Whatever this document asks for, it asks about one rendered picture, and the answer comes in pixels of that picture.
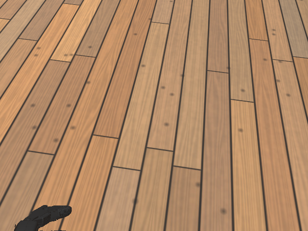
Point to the robot left hand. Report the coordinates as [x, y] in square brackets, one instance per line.
[43, 215]

